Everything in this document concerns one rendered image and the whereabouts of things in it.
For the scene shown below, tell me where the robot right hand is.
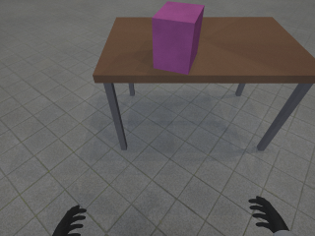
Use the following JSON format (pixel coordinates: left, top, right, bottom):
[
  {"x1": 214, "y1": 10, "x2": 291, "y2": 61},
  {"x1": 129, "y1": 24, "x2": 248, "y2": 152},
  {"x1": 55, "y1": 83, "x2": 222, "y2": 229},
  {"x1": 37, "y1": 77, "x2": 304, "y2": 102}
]
[{"x1": 248, "y1": 196, "x2": 289, "y2": 233}]

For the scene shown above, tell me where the robot left hand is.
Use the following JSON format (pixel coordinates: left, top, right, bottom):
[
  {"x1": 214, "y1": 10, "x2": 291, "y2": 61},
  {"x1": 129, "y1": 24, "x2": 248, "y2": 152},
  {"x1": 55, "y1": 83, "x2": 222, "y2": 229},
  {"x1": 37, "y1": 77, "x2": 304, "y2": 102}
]
[{"x1": 52, "y1": 205, "x2": 87, "y2": 236}]

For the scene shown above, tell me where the table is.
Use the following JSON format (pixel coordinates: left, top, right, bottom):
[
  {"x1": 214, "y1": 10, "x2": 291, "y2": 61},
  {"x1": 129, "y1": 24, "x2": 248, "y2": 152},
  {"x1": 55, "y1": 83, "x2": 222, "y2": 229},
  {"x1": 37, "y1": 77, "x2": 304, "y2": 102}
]
[{"x1": 93, "y1": 17, "x2": 315, "y2": 151}]

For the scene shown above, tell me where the carton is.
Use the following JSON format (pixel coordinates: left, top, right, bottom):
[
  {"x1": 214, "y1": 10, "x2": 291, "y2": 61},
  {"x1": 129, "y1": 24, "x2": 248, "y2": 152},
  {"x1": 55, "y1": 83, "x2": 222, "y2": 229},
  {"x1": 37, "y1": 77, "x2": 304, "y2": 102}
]
[{"x1": 152, "y1": 1, "x2": 205, "y2": 75}]

